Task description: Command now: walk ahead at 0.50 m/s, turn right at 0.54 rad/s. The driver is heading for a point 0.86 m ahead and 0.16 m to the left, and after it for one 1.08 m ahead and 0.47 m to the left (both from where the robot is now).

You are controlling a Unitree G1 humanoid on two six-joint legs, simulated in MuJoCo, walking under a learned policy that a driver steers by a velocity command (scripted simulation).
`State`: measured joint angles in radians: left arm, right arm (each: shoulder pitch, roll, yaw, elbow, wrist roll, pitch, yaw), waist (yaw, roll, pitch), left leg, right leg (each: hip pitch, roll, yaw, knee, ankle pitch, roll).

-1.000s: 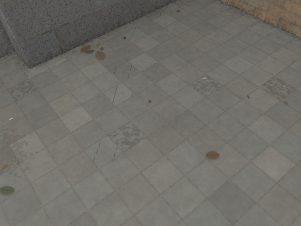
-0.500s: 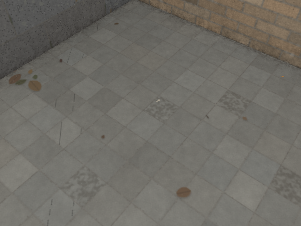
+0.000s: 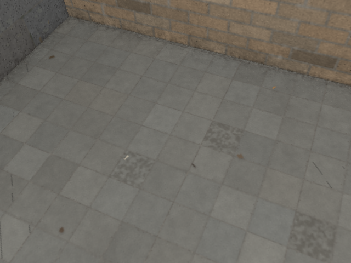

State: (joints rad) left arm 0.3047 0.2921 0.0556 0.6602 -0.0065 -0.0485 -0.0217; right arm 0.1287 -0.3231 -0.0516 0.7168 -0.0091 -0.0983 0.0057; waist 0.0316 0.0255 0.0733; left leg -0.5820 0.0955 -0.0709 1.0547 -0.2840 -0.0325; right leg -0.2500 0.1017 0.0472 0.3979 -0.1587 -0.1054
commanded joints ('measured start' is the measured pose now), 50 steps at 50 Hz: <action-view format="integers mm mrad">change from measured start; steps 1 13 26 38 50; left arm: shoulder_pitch -23 66 -94 -196 -102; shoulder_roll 170 171 59 120 95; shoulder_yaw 48 47 2 34 40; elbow -67 40 -52 -70 36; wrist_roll -4 -10 15 -5 14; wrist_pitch -20 3 -29 -76 -76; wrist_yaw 24 34 27 3 14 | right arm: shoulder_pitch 8 -87 157 256 148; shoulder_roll -63 -97 -105 -131 -25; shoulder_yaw -15 -23 -26 -43 -27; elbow -48 -73 30 72 -44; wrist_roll -7 13 22 36 32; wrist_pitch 6 -30 -7 47 79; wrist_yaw -4 33 12 -22 -4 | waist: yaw -28 -5 -46 -13 -33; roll -63 -149 53 76 -106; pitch -90 -47 -58 -95 -41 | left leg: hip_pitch -41 138 449 461 -111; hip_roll -4 -81 97 66 40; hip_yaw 14 53 -190 -219 -34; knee -147 -591 -897 -655 17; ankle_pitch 142 230 315 352 66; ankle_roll -42 70 285 173 13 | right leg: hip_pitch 58 234 -402 -5 129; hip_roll -239 -298 -198 -112 -370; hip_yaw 226 257 11 2 59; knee -177 -16 516 26 -260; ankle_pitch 265 329 -70 117 149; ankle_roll -178 -74 132 85 -94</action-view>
